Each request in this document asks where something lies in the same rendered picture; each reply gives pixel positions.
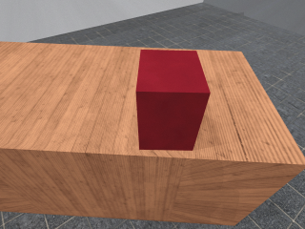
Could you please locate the pedestal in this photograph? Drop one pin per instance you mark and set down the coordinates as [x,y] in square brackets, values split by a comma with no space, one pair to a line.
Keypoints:
[69,142]

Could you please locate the carton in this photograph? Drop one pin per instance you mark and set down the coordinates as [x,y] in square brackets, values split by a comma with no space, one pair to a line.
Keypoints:
[172,94]

